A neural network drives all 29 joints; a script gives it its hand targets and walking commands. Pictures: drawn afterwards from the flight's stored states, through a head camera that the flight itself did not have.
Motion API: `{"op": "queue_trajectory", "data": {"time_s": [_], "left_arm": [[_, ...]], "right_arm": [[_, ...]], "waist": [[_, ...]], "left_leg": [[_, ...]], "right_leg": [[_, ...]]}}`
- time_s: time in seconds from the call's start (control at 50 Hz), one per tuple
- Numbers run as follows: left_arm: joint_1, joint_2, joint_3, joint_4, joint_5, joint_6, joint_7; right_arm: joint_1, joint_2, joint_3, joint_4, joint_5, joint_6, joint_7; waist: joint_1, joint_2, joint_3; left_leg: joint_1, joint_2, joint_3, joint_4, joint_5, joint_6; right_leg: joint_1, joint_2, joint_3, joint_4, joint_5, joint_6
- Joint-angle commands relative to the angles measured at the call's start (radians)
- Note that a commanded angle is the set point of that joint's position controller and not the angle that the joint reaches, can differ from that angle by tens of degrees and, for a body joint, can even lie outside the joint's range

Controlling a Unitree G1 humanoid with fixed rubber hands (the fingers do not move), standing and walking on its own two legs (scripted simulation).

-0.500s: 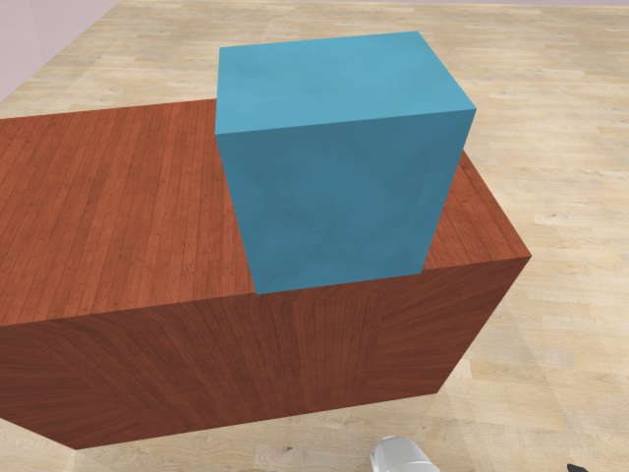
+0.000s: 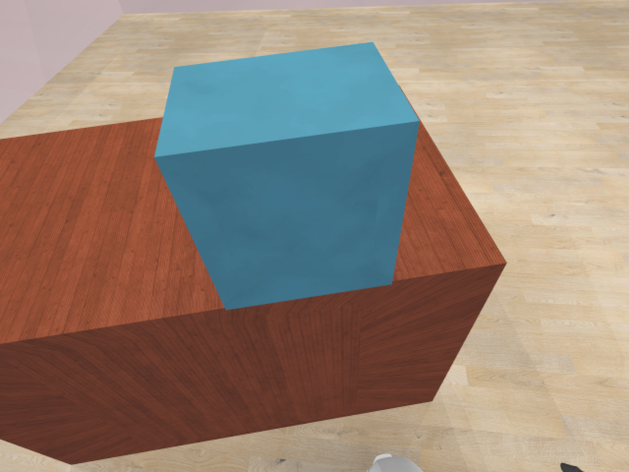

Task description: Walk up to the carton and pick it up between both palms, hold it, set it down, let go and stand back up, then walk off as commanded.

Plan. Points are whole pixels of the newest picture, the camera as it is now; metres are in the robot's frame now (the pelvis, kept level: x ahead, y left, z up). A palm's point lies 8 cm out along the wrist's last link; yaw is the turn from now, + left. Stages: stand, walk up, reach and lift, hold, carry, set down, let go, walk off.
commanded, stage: walk up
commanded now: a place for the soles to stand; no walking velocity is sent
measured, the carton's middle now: (293, 186) +0.48 +0.03 +0.10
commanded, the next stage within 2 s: none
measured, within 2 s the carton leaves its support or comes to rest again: neither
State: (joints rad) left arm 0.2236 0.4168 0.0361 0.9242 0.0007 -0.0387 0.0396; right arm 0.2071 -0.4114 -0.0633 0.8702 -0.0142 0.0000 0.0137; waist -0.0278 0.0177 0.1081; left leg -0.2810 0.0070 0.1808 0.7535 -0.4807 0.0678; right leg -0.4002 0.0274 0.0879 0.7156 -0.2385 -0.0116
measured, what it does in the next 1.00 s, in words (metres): steps on the spot: left foot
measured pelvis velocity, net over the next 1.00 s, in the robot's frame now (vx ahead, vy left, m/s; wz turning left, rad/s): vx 0.01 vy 0.01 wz -0.01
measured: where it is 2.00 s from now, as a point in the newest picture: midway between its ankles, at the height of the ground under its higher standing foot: outside the picture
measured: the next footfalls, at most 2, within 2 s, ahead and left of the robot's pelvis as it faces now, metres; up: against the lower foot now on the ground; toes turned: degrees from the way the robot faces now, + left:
left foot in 0.20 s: +0.08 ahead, +0.11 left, +0.00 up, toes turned +8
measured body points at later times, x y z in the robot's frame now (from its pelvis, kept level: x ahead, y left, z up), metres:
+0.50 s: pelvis +0.01 +0.02 +0.00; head +0.03 +0.01 +0.45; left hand +0.12 +0.34 -0.10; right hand +0.08 -0.31 -0.11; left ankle +0.00 +0.10 -0.71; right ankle +0.06 -0.12 -0.71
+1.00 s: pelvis +0.01 +0.01 +0.00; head +0.03 +0.00 +0.45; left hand +0.13 +0.33 -0.10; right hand +0.09 -0.32 -0.12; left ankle +0.00 +0.10 -0.71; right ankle +0.05 -0.13 -0.72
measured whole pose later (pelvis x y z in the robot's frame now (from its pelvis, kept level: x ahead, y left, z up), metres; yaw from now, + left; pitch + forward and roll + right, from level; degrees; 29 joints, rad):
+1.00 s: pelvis +0.01 +0.01 +0.00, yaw +0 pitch -3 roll +0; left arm 0.15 0.41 0.02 0.96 0.00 -0.04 0.02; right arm 0.21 -0.41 -0.05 0.91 -0.01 -0.01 0.02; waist -0.03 0.02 0.09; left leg -0.24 0.04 0.15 0.72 -0.42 0.04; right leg -0.32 0.02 0.09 0.71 -0.34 -0.02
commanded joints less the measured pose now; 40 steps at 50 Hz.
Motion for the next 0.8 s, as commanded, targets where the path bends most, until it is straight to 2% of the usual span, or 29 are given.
{"op": "queue_trajectory", "data": {"time_s": [0.0, 0.1, 0.12, 0.16, 0.18, 0.2, 0.22, 0.26, 0.3, 0.32, 0.34, 0.38, 0.4, 0.42, 0.44, 0.46, 0.48, 0.5, 0.52, 0.54, 0.58, 0.6, 0.62, 0.64, 0.68, 0.7, 0.74, 0.76, 0.78], "left_arm": [[-0.074, 0.274, 0.058, -0.058, 0.046, -0.03, 0.015], [-0.08, 0.258, 0.051, -0.07, 0.038, -0.02, 0.004], [-0.105, 0.256, 0.057, -0.061, 0.034, -0.013, 0.001], [-0.162, 0.238, 0.039, -0.068, 0.035, -0.003, 0.0], [-0.176, 0.197, 0.031, -0.077, 0.03, 0.001, -0.004], [-0.148, 0.167, 0.019, -0.062, 0.023, 0.005, -0.004], [-0.123, 0.206, 0.033, -0.036, 0.026, 0.009, 0.0], [-0.072, 0.203, 0.037, -0.034, 0.022, 0.009, -0.01], [-0.078, 0.18, 0.024, -0.018, 0.007, -0.005, -0.016], [-0.064, 0.178, 0.035, -0.029, 0.013, -0.02, -0.011], [-0.052, 0.197, 0.038, -0.012, 0.014, -0.03, -0.01], [-0.02, 0.239, 0.046, -0.013, 0.029, -0.035, 0.001], [-0.029, 0.278, 0.053, -0.029, 0.032, -0.038, 0.006], [-0.012, 0.28, 0.053, -0.025, 0.024, -0.035, 0.005], [-0.016, 0.29, 0.048, -0.025, 0.023, -0.03, 0.006], [-0.061, 0.284, 0.04, -0.033, 0.022, -0.023, 0.006], [-0.115, 0.262, 0.035, -0.034, 0.017, -0.019, 0.002], [-0.15, 0.212, 0.016, -0.039, 0.009, -0.013, -0.002], [-0.16, 0.19, 0.013, -0.04, 0.001, -0.007, -0.002], [-0.17, 0.187, 0.02, -0.039, 0.009, -0.003, 0.0], [-0.126, 0.205, 0.027, -0.034, 0.014, -0.003, 0.0], [-0.136, 0.195, 0.026, -0.028, 0.015, -0.002, -0.008], [-0.12, 0.182, 0.025, -0.035, 0.011, -0.005, -0.013], [-0.088, 0.171, 0.028, -0.023, 0.013, -0.018, -0.013], [-0.011, 0.212, 0.045, -0.015, 0.016, -0.028, -0.007], [0.007, 0.254, 0.05, 0.003, 0.024, -0.028, -0.001], [-0.028, 0.304, 0.05, -0.028, 0.028, -0.033, 0.0], [-0.062, 0.304, 0.052, -0.019, 0.025, -0.027, -0.002], [-0.091, 0.306, 0.048, -0.024, 0.025, -0.024, 0.003]], "right_arm": [[0.042, -0.207, -0.054, 0.011, 0.011, 0.018, 0.009], [0.077, -0.201, -0.059, 0.027, 0.003, 0.009, 0.004], [0.103, -0.194, -0.061, 0.039, -0.001, 0.011, 0.005], [0.117, -0.205, -0.066, 0.052, -0.009, 0.0, 0.004], [0.144, -0.237, -0.071, 0.059, -0.015, -0.008, -0.002], [0.089, -0.29, -0.078, 0.04, -0.018, -0.021, -0.005], [-0.005, -0.279, -0.069, 0.018, -0.016, -0.029, -0.008], [-0.084, -0.269, -0.064, -0.012, -0.018, -0.042, -0.007], [-0.079, -0.227, -0.042, -0.009, -0.009, -0.045, -0.009], [-0.037, -0.245, -0.05, -0.013, -0.007, -0.037, -0.004], [-0.033, -0.238, -0.043, -0.008, -0.008, -0.033, -0.003], [0.01, -0.19, -0.039, -0.024, 0.016, -0.026, -0.006], [-0.006, -0.198, -0.031, -0.033, 0.023, -0.021, -0.008], [0.002, -0.185, -0.038, -0.031, 0.023, -0.013, -0.01], [-0.016, -0.19, -0.042, -0.03, 0.012, -0.015, -0.011], [-0.003, -0.171, -0.039, -0.019, 0.008, -0.02, -0.012], [0.033, -0.206, -0.045, 0.0, -0.005, -0.027, -0.013], [0.021, -0.231, -0.051, 0.017, -0.006, -0.038, -0.011], [0.036, -0.254, -0.056, 0.017, 0.001, -0.043, -0.009], [0.043, -0.277, -0.057, 0.011, 0.0, -0.046, -0.009], [0.01, -0.27, -0.054, 0.004, -0.001, -0.043, -0.011], [-0.011, -0.255, -0.045, 0.008, -0.006, -0.046, -0.011], [-0.011, -0.242, -0.043, 0.008, -0.012, -0.044, -0.016], [-0.052, -0.241, -0.041, 0.005, -0.004, -0.041, -0.014], [-0.054, -0.233, -0.038, -0.017, 0.009, -0.03, -0.01], [-0.059, -0.2, -0.035, -0.033, 0.018, -0.027, -0.009], [-0.041, -0.163, -0.028, -0.035, 0.027, -0.008, -0.01], [-0.036, -0.19, -0.041, -0.036, 0.013, -0.007, -0.01], [-0.004, -0.182, -0.042, 0.001, 0.014, -0.011, -0.01]], "waist": [[0.022, -0.184, -0.047], [0.009, -0.172, -0.133], [-0.001, -0.2, -0.128], [-0.036, -0.143, -0.101], [-0.058, -0.053, -0.088], [-0.053, 0.094, -0.058], [-0.024, 0.085, -0.018], [0.025, 0.049, -0.007], [0.022, 0.091, -0.033], [0.031, 0.085, -0.084], [0.039, 0.066, -0.146], [0.035, -0.024, -0.209], [0.031, -0.104, -0.198], [0.029, -0.133, -0.202], [0.033, -0.138, -0.184], [0.001, -0.107, -0.161], [-0.023, -0.075, -0.149], [-0.028, 0.029, -0.14], [-0.042, 0.073, -0.093], [-0.037, 0.059, -0.103], [-0.016, 0.035, -0.067], [-0.009, 0.078, -0.015], [0.004, 0.091, -0.011], [0.035, 0.092, -0.039], [0.049, 0.078, -0.175], [0.051, -0.033, -0.214], [0.032, -0.167, -0.15], [0.015, -0.179, -0.114], [-0.003, -0.155, -0.092]], "left_leg": [[-0.151, 0.039, -0.222, 0.102, -0.072, -0.049], [-0.042, 0.029, -0.204, 0.008, -0.045, -0.046], [-0.018, 0.028, -0.208, -0.037, -0.039, -0.029], [0.091, 0.048, -0.183, -0.207, 0.018, -0.01], [0.123, 0.142, -0.301, -0.372, -0.075, 0.006], [0.06, 0.3, -0.541, -0.523, -0.245, 0.036], [-0.015, 0.365, -0.552, -0.564, -0.244, 0.063], [-0.072, 0.353, -0.452, -0.488, -0.055, 0.112], [0.077, 0.296, -0.352, -0.347, 0.36, 0.091], [0.123, 0.239, -0.269, -0.243, 0.538, 0.087], [0.128, 0.197, -0.195, -0.158, 0.614, 0.056], [0.001, 0.157, -0.145, -0.053, 0.512, -0.01], [-0.08, 0.125, -0.148, 0.003, 0.367, -0.049], [-0.068, 0.067, -0.154, 0.021, 0.123, -0.051], [-0.075, 0.045, -0.176, 0.005, 0.06, -0.047], [-0.045, 0.063, -0.192, -0.068, 0.066, -0.05], [0.041, 0.108, -0.236, -0.191, 0.15, -0.03], [0.145, 0.187, -0.321, -0.309, 0.178, 0.022], [0.164, 0.282, -0.412, -0.378, 0.261, 0.052], [0.171, 0.362, -0.436, -0.385, 0.369, 0.106], [0.109, 0.393, -0.429, -0.39, 0.389, 0.133], [0.07, 0.337, -0.387, -0.378, 0.365, 0.127], [0.114, 0.303, -0.326, -0.319, 0.499, 0.099], [0.092, 0.275, -0.257, -0.264, 0.614, 0.091], [0.077, 0.175, -0.131, -0.113, 0.619, 0.012], [0.023, 0.142, -0.122, -0.042, 0.493, -0.017], [-0.069, 0.049, -0.151, 0.059, 0.044, -0.041], [-0.078, 0.023, -0.162, 0.053, -0.101, -0.041], [-0.04, 0.043, -0.181, -0.029, -0.04, -0.036]], "right_leg": [[0.024, -0.243, 0.502, -0.431, -0.493, -0.181], [0.04, -0.221, 0.426, -0.376, -0.293, -0.169], [0.031, -0.208, 0.405, -0.372, -0.372, -0.151], [-0.09, -0.152, 0.29, -0.333, -0.364, -0.098], [-0.164, -0.063, 0.179, -0.172, -0.293, -0.039], [-0.2, 0.039, 0.067, 0.044, -0.234, -0.02], [-0.136, 0.029, 0.014, 0.152, -0.218, -0.01], [-0.038, -0.033, -0.027, 0.194, -0.188, -0.009], [-0.054, -0.055, -0.037, 0.045, -0.229, -0.022], [0.019, -0.035, -0.088, -0.098, -0.149, -0.022], [0.109, -0.047, -0.055, -0.16, 0.091, -0.022], [0.26, -0.108, 0.076, -0.127, 0.32, -0.071], [0.242, -0.208, 0.259, -0.131, 0.358, -0.142], [0.219, -0.268, 0.354, -0.172, 0.326, -0.208], [0.193, -0.278, 0.386, -0.183, 0.241, -0.225], [0.119, -0.267, 0.363, -0.172, 0.155, -0.211], [0.047, -0.211, 0.278, -0.112, 0.141, -0.158], [-0.058, -0.133, 0.156, -0.035, 0.149, -0.086], [-0.116, -0.013, 0.0, 0.071, 0.038, -0.025], [-0.125, -0.011, -0.044, 0.101, -0.181, -0.013], [-0.091, -0.027, -0.049, 0.172, -0.331, -0.021], [-0.078, -0.039, -0.074, 0.134, -0.311, -0.027], [-0.073, -0.046, -0.09, 0.058, -0.29, -0.029], [0.021, -0.039, -0.104, -0.064, -0.139, -0.029], [0.197, -0.075, -0.028, -0.12, 0.263, -0.05], [0.242, -0.13, 0.071, -0.115, 0.333, -0.081], [0.148, -0.268, 0.368, -0.228, 0.199, -0.209], [0.099, -0.287, 0.409, -0.266, 0.039, -0.23], [0.055, -0.278, 0.405, -0.247, -0.005, -0.216]]}}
